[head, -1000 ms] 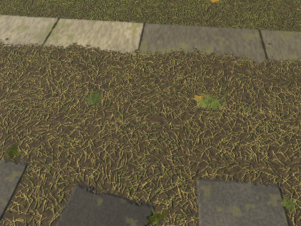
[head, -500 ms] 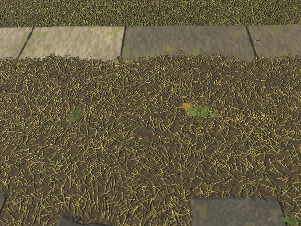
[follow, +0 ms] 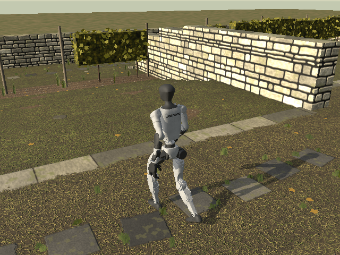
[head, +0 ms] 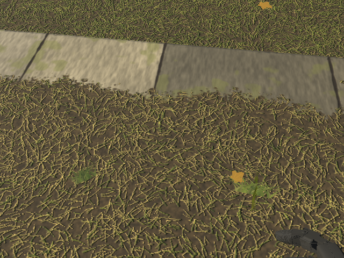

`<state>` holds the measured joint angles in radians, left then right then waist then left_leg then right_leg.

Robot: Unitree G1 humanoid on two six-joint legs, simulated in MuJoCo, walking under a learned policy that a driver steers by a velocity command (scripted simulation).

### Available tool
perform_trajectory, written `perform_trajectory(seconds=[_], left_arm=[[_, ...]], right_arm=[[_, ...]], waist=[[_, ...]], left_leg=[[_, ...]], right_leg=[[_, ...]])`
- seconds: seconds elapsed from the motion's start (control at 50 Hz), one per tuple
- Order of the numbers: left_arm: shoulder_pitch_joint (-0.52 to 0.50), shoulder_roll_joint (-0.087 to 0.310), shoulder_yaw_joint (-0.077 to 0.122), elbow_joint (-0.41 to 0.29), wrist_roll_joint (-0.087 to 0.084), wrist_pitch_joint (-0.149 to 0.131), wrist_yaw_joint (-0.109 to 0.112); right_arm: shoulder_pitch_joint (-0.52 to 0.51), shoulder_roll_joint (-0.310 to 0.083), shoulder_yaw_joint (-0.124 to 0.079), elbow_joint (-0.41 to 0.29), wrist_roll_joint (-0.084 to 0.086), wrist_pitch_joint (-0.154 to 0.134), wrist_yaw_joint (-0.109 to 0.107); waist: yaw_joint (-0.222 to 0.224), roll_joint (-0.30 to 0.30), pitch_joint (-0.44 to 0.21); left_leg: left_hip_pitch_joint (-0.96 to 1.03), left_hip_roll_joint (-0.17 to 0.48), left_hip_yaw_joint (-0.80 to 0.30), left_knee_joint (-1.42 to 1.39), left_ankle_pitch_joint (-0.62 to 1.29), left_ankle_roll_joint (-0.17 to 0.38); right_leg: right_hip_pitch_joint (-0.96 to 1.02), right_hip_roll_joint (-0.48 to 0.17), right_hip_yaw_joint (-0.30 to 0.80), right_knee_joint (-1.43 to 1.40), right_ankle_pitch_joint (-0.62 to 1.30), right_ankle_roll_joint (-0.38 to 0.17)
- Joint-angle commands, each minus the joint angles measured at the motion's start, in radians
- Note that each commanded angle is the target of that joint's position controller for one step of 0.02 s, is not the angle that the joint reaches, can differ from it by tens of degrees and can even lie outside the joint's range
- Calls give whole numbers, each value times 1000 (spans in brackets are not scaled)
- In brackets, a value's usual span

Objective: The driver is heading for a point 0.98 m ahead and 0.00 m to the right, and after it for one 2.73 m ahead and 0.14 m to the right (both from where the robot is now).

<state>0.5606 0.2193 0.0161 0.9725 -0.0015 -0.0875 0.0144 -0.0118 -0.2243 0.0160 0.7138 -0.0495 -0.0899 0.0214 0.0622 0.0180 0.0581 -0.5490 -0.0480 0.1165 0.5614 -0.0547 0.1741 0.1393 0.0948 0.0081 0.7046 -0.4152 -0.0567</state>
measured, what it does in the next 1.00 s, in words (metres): walks ahead: right foot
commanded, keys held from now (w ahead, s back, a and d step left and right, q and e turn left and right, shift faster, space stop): shift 0.72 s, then w+shift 0.28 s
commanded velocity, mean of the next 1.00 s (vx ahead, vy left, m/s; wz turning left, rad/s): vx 0.26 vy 0.00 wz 0.00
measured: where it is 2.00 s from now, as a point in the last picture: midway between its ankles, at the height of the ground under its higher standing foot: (198, 134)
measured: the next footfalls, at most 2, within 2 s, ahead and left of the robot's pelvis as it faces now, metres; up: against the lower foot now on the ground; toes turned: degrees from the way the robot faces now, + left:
right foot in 0.40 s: +0.34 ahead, -0.12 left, +0.00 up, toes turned -1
right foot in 1.06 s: +0.38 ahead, -0.17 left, +0.00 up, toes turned -2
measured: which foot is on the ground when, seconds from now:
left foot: down 0.00-1.00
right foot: up 0.00-0.38, down 0.40-0.80, up 0.82-1.00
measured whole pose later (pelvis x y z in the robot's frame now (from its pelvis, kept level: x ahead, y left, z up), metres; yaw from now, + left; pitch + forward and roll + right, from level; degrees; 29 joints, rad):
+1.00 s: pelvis +0.29 -0.05 +0.04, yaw +2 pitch +1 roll +0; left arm 0.20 0.24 0.06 0.95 0.02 -0.04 -0.04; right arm 0.44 -0.22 -0.06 1.10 -0.01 -0.06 -0.02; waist -0.03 0.03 -0.04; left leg -0.02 0.01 -0.01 0.28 -0.28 0.02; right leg -0.38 -0.02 -0.06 0.63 -0.29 -0.05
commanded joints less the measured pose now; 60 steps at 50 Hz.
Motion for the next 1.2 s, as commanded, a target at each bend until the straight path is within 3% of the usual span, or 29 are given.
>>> perform_trajectory(seconds=[0.02, 0.04, 0.06, 0.12, 0.2, 0.24, 0.32, 0.38, 0.4, 0.42, 0.44, 0.48, 0.52, 0.6, 0.66, 0.68, 0.72, 0.74, 0.78, 0.84, 0.86, 0.9, 0.98, 1.04, 1.06, 1.08, 1.1, 1.14, 1.2], left_arm=[[96, 119, 22, -86, -38, -15, 21], [-10, 128, 18, -108, -28, -12, 17], [-89, 120, 13, -124, 4, -8, 8], [-113, 75, 11, -124, 42, 42, -18], [-156, 25, -5, -140, 30, 59, -21], [-232, 28, -10, -144, 24, 57, -19], [-332, 56, -9, -147, 22, 53, -6], [-307, 60, -6, -120, 33, 37, 4], [-273, 81, -1, -99, 38, 23, 8], [-219, 135, 10, -83, 41, 10, 12], [-221, 138, 10, -81, 26, 19, 13], [-238, 89, -3, -79, 17, 39, 12], [-289, 82, -8, -72, 28, 49, 22], [-363, 77, -7, -51, 13, 63, 26], [-324, 72, 1, -25, -1, 76, 19], [-319, 69, 5, -16, -3, 81, 15], [-287, 54, 6, 15, 8, 79, 14], [-256, 62, 11, 30, 8, 78, 11], [-288, 104, 31, 12, 13, 83, -6], [-490, 31, 23, -77, 20, 60, -33], [-488, 75, 39, -79, 28, 52, -37], [-445, 81, 49, -75, 28, 37, -50], [-420, 47, 48, -88, 18, 35, -58], [-210, 66, 65, -25, 20, 24, -41], [2, 138, 91, 36, 31, 7, -25], [125, 254, 110, 56, 48, -3, -18], [2, 174, 84, 32, 49, 5, -17], [-159, 142, 72, -20, 34, -4, -28], [-164, 95, 52, -7, 23, -24, -19]], right_arm=[[528, -257, -102, 109, 27, 7, -5], [401, -197, -91, 102, 37, 6, -10], [321, -114, -70, 100, 35, 2, -13], [320, -62, -44, 144, 41, -20, -16], [277, -106, -45, 176, 34, -36, 1], [303, -104, -43, 193, 41, -30, 5], [369, -115, -45, 232, 42, -6, -2], [374, -109, -44, 252, 43, 17, -21], [407, -100, -43, 263, 40, 20, -28], [476, -74, -37, 265, 30, 19, -35], [604, 10, -18, 303, 53, 32, -40], [494, -69, -41, 300, 45, 69, -48], [407, -53, -41, 288, 39, 93, -42], [444, 7, -22, 348, 36, 110, -48], [389, -41, -22, 342, 24, 102, -53], [380, -42, -22, 353, 30, 98, -52], [375, -18, -16, 365, 36, 85, -53], [403, -31, -22, 371, 35, 80, -54], [426, -83, -43, 357, 30, 79, -44], [483, -136, -80, 372, 32, 61, -46], [470, -126, -86, 362, 29, 51, -47], [416, -122, -93, 342, 36, 28, -44], [363, -128, -104, 326, 41, 6, -38], [341, -134, -110, 315, 35, 6, -28], [302, -98, -97, 294, 22, -1, -22], [253, 11, -70, 210, 37, -16, -10], [182, -51, -82, 183, 18, -17, -2], [171, -70, -85, 178, 21, -21, 23], [190, -51, -82, 180, -1, 11, 42]], waist=[[-174, 45, -585], [-132, 39, -403], [-100, -27, -210], [-24, -44, -55], [29, 38, -79], [-7, 78, -94], [-60, 63, -84], [-50, 48, -43], [-51, 2, -42], [-74, -93, -94], [-106, -212, -179], [-64, -175, -143], [-77, -148, -108], [-124, -108, -99], [-80, -68, -20], [-69, -9, 38], [-57, 26, 27], [-58, 26, -29], [-77, 30, 39], [-148, 190, 146], [-131, 114, 108], [-84, 72, 41], [-52, 136, 66], [38, 17, 54], [136, -154, -36], [143, -449, -99], [75, -244, -30], [-9, -60, -8], [-62, -84, 16]], left_leg=[[1059, 483, -687, 20, 966, 263], [885, 437, -584, -77, 693, 252], [652, 384, -490, -171, 567, 196], [297, 300, -291, -302, 632, 112], [197, 198, -101, -314, 774, 60], [234, 162, -63, -305, 704, 27], [328, 205, -107, -262, 531, 10], [362, 212, -143, -157, 388, -20], [359, 179, -149, -94, 270, -52], [311, 131, -128, -8, 29, -83], [277, 42, -77, 96, -365, -111], [256, 13, -103, 174, -522, -124], [272, 32, -128, 175, -495, -135], [428, 29, -101, -44, -258, -152], [398, 106, -195, -178, -228, -135], [297, 109, -199, -187, -270, -126], [265, 118, -207, -225, -251, -127], [280, 99, -201, -228, -415, -112], [245, 125, -281, -276, -758, -48], [456, 372, -574, -515, -730, 63], [509, 379, -567, -523, -647, 66], [542, 337, -463, -500, -538, 38], [321, 269, -305, -479, -532, 7], [98, 222, -227, -251, -480, 18], [-41, 135, -130, 102, -331, -4], [-305, 0, -46, 488, -446, -45], [-397, 50, -178, 653, -359, -18], [-347, 148, -189, 662, -166, -34], [-264, 181, -146, 596, -106, -98]], right_leg=[[-686, 19, 162, 941, -85, 9], [-753, -50, 119, 884, -12, 16], [-754, -87, 83, 773, 17, 10], [-583, -125, 71, 541, 42, 29], [-486, -125, -4, 229, 208, 32], [-460, -115, -39, 102, 356, 30], [-452, -118, -35, -12, 403, 24], [-385, -108, -35, -192, 378, -2], [-321, -137, 6, -283, 506, -11], [-204, -274, 117, -244, 900, -30], [-147, -420, 252, -242, 1081, -167], [-254, -422, 331, -347, 790, -236], [-334, -381, 290, -421, 571, -192], [-430, -266, 160, -430, 301, -86], [-488, -210, 147, -456, 10, -7], [-445, -183, 111, -445, 56, -3], [-357, -181, 98, -389, 176, -10], [-332, -155, 82, -359, 33, -25], [-460, -129, 82, -313, -282, -50], [-784, -97, -62, -5, 111, 2], [-837, -125, -29, 65, 124, 6], [-803, -145, -18, 78, 149, 15], [-498, -115, -95, -106, 102, 8], [-130, -60, -160, -236, 96, -9], [100, -177, 30, -320, -57, -41], [208, -455, 584, -559, -485, -132], [75, -493, 722, -595, -556, -164], [-72, -421, 495, -567, -335, -139], [-187, -334, 312, -639, -156, -116]])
